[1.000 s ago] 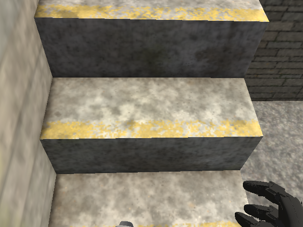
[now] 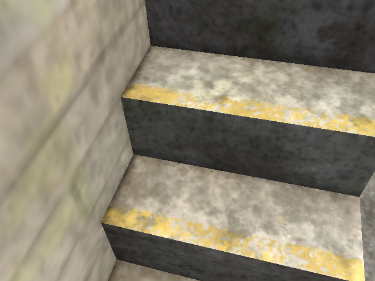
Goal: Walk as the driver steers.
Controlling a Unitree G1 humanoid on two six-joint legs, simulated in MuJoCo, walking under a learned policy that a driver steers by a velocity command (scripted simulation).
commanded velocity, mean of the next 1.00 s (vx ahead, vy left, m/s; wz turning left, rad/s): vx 0.64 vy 0.00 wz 0.00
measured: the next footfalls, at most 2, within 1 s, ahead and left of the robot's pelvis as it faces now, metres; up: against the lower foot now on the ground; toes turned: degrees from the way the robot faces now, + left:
left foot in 0.52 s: +0.30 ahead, +0.15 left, +0.21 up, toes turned +8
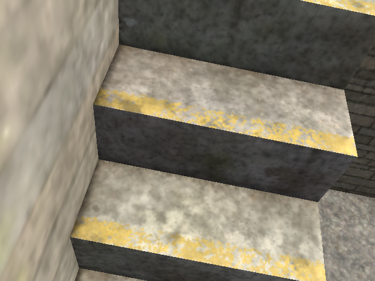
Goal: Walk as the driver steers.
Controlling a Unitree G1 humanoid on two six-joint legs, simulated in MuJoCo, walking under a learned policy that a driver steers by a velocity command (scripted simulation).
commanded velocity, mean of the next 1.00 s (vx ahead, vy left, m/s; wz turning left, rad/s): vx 0.40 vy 0.00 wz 0.00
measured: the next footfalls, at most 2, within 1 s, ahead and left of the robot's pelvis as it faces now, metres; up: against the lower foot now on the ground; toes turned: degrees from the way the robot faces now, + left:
right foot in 0.14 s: +0.02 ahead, -0.20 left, +0.00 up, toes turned -2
left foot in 0.42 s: +0.06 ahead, +0.09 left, +0.00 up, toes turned +7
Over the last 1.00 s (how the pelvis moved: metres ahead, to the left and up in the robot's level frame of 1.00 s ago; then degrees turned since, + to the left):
0.26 0.02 0.27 -3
